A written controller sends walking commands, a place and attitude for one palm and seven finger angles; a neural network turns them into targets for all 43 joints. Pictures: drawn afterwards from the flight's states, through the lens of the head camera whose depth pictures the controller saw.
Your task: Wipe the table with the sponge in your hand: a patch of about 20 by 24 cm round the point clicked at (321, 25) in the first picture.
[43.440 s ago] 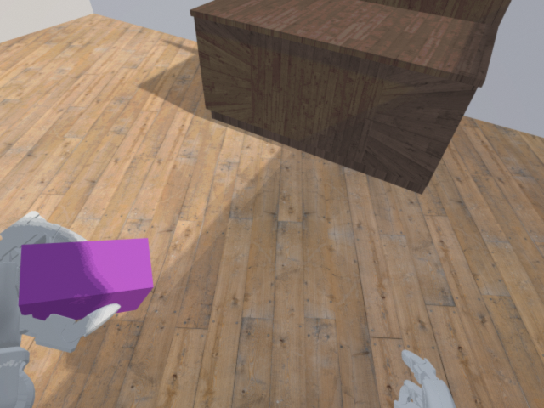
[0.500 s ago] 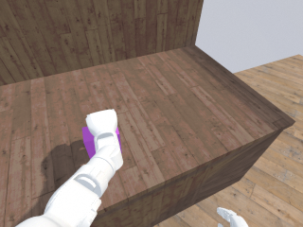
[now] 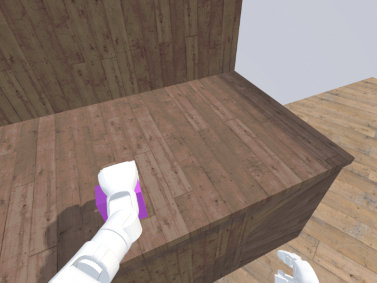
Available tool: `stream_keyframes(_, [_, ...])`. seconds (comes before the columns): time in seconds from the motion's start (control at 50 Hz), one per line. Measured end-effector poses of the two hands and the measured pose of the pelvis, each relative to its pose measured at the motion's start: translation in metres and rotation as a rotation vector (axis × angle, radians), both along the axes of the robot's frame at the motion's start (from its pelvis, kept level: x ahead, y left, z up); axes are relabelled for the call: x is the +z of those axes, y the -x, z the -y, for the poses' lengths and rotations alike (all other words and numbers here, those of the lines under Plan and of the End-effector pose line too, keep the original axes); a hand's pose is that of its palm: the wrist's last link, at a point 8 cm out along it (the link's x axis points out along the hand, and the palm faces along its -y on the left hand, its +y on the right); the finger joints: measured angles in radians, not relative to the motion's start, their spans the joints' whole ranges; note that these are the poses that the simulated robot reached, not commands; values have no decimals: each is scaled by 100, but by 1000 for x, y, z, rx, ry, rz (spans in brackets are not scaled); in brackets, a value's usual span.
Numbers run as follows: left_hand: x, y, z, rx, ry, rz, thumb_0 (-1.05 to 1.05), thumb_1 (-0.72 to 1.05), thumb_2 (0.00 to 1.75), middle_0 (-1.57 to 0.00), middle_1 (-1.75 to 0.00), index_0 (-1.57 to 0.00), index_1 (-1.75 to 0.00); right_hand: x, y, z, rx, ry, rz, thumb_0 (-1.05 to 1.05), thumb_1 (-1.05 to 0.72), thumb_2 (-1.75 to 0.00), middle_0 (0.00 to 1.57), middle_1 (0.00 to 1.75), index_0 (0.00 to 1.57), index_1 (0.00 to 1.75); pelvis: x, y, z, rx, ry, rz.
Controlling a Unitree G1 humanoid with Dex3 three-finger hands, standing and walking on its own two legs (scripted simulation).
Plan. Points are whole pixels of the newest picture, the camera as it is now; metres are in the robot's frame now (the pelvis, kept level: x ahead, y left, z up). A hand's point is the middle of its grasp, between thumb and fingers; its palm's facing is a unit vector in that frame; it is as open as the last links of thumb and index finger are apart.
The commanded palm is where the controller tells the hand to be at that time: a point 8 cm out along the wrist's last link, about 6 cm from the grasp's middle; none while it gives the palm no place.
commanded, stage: wipe back along the third lane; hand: left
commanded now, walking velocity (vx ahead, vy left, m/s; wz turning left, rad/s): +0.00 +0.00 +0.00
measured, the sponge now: (124, 205) +0.32 +0.21 -0.04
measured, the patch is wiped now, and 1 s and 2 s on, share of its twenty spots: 0.85 0.85 0.85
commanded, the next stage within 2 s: slide back across to the middle lane in 0.20 s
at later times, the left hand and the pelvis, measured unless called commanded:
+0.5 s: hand (124, 207) +0.29 +0.18 +0.01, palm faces -0.04 -0.13 -0.99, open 9.8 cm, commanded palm +0.25 +0.19 +0.07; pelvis +0.00 -0.02 +0.00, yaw -2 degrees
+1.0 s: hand (98, 219) +0.25 +0.23 +0.01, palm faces -0.07 -0.13 -0.99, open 9.8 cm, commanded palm +0.23 +0.24 +0.07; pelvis -0.01 -0.02 +0.00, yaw -2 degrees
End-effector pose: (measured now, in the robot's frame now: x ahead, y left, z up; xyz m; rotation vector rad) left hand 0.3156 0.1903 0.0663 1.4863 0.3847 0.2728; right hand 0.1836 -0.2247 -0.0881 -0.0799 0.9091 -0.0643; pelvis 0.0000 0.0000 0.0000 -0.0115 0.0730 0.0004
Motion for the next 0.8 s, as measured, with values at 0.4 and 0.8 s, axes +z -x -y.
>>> stream_keyframes(0.4, [1,39,15,-26,29,12,1,-46,106,-73,-143,-73,-142,22,-34,11,27,-22,129,1,-91,-90,20,29,20,29,2,0,17,-23,-19,42])
stream_keyframes(0.8, [5,71,-31,44,47,-14,1,-48,106,-76,-140,-77,-139,18,-12,24,-12,36,148,1,-91,-90,20,29,20,29,3,10,20,-28,-17,78])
